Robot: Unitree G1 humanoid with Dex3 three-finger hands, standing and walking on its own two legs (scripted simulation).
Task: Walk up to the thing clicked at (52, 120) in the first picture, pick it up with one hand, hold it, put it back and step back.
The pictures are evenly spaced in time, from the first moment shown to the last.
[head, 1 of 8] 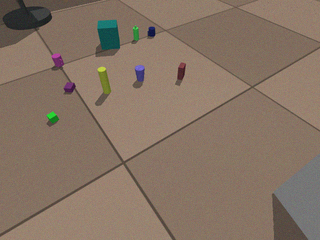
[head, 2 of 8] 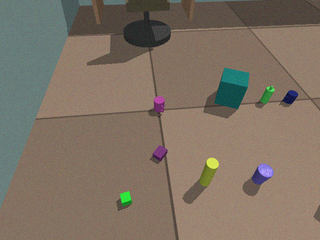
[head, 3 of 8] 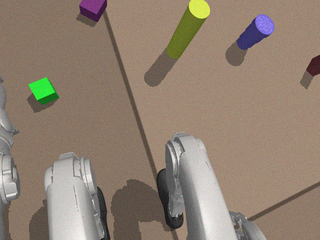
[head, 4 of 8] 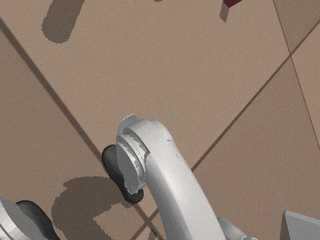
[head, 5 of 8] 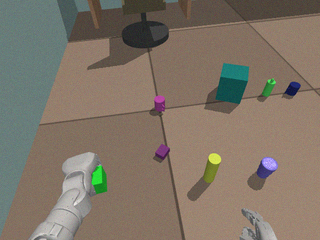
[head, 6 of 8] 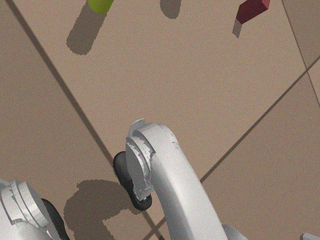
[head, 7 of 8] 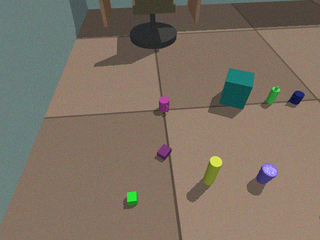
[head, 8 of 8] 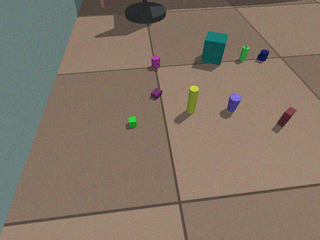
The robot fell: no
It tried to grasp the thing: yes
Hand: left
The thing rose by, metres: 0.67
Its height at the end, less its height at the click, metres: +0.00
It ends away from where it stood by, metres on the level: 0.02
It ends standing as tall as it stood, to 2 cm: yes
